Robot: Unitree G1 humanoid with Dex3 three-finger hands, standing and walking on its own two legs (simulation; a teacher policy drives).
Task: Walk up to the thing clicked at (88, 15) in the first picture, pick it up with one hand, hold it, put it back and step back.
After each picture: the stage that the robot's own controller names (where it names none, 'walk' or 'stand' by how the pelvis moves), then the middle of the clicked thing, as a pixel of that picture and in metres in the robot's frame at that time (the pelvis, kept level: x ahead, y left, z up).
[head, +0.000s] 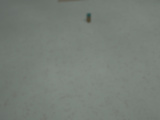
stand; (88, 17) +1.91 -0.01 -0.72
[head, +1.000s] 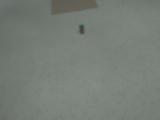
walk; (81, 29) +1.77 +0.20 -0.71
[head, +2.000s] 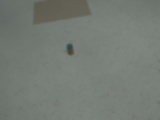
walk; (70, 49) +1.18 +0.28 -0.72
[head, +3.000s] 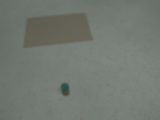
walk; (65, 89) +0.70 +0.22 -0.70
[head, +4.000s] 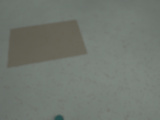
stand; out of the picture +0.41 +0.20 -0.69
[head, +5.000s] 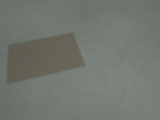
stand; out of the picture +0.36 +0.21 -0.72
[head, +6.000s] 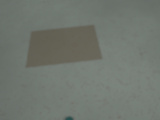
stand; out of the picture +0.42 +0.19 -0.72
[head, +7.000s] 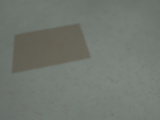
stand; out of the picture +0.38 +0.22 -0.71
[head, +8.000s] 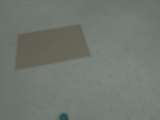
stand; out of the picture +0.46 +0.21 -0.71
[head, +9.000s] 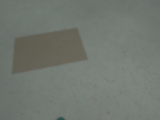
stand; out of the picture +0.45 +0.22 -0.72
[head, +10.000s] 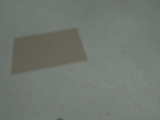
stand; out of the picture +0.44 +0.22 -0.73
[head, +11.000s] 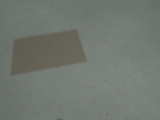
stand; out of the picture +0.44 +0.22 -0.72
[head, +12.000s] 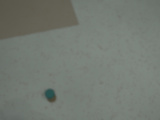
go down; (50, 95) +0.46 +0.24 -0.61
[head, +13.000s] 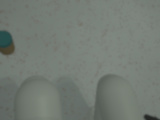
go down; (5, 43) +0.48 +0.31 -0.28
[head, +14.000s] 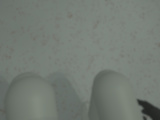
close in; out of the picture +0.48 +0.33 -0.26
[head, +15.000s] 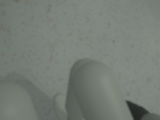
close in; out of the picture +0.45 +0.36 -0.22
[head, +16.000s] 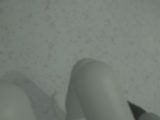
lift; out of the picture +0.44 +0.36 -0.22
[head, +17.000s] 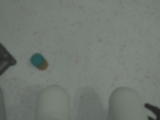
close; (39, 62) +0.48 +0.26 -0.37
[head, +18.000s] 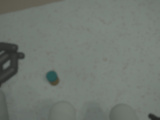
lift; (53, 78) +0.47 +0.23 -0.49
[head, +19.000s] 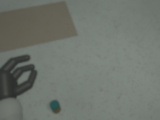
go down; (55, 107) +0.45 +0.21 -0.64
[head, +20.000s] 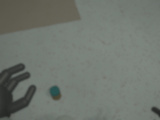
stand; (55, 93) +0.47 +0.21 -0.55
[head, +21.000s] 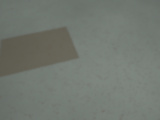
stand; out of the picture +0.43 +0.20 -0.66
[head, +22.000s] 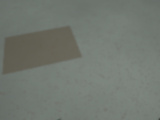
stand; out of the picture +0.44 +0.20 -0.66
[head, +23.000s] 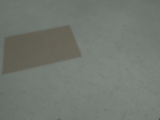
stand; out of the picture +0.43 +0.20 -0.66
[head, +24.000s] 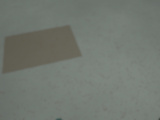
hold; out of the picture +0.44 +0.20 -0.65
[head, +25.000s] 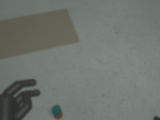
hold; (57, 112) +0.45 +0.21 -0.63
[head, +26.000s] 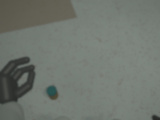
close; (52, 93) +0.46 +0.22 -0.56
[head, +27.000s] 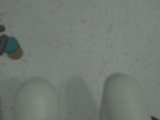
hold; (12, 49) +0.48 +0.28 -0.26
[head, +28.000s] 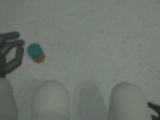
hold; (36, 53) +0.49 +0.26 -0.33
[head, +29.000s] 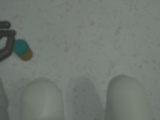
close; (23, 50) +0.48 +0.27 -0.27
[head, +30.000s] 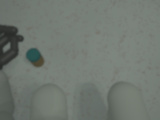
close; (35, 58) +0.49 +0.26 -0.33
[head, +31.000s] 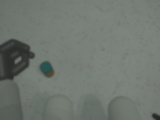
close; (47, 69) +0.48 +0.24 -0.44
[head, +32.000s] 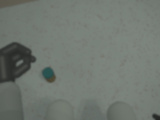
close; (49, 75) +0.48 +0.23 -0.47
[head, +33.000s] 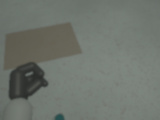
crouch; out of the picture +0.46 +0.21 -0.66
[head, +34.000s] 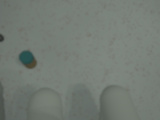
crouch; (28, 60) +0.48 +0.26 -0.38
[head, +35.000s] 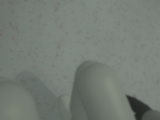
lower; out of the picture +0.45 +0.34 -0.23
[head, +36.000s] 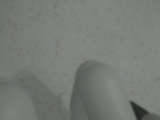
lower; out of the picture +0.45 +0.36 -0.22
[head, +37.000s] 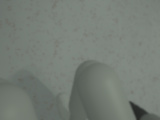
lower; out of the picture +0.45 +0.36 -0.23
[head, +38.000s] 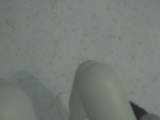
lower; out of the picture +0.45 +0.36 -0.23
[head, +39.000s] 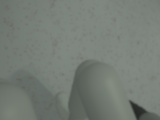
open; out of the picture +0.47 +0.36 -0.22
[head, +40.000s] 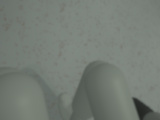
stand; out of the picture +0.49 +0.42 -0.26
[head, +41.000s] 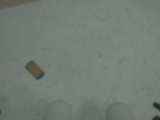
walk; (35, 70) +0.52 +0.33 -0.52
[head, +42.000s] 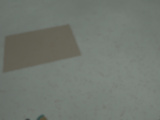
stand; out of the picture +0.46 +0.32 -0.69
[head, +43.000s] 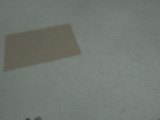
stand; out of the picture +0.44 +0.35 -0.69
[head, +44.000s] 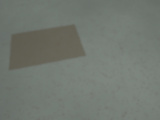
stand; out of the picture +0.41 +0.37 -0.72
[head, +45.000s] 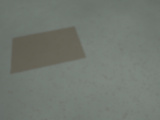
stand; out of the picture +0.37 +0.41 -0.75
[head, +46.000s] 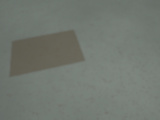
stand; out of the picture +0.35 +0.44 -0.75
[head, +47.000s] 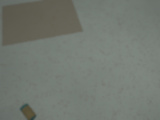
walk; (28, 112) +0.38 +0.40 -0.73
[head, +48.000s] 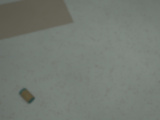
walk; (27, 95) +0.53 +0.47 -0.72
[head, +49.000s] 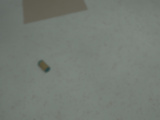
walk; (44, 66) +0.85 +0.48 -0.72
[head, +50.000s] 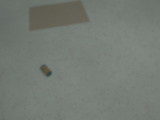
stand; (46, 70) +0.94 +0.43 -0.74
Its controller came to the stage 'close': yes
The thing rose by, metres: 0.01
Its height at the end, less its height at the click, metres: -0.02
